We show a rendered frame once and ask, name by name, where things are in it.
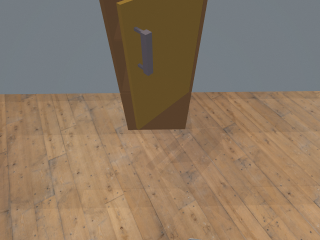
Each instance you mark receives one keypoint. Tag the cupboard door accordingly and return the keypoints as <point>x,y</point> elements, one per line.
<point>175,26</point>

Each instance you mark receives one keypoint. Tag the handle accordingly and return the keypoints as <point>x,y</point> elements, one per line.
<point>147,50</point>

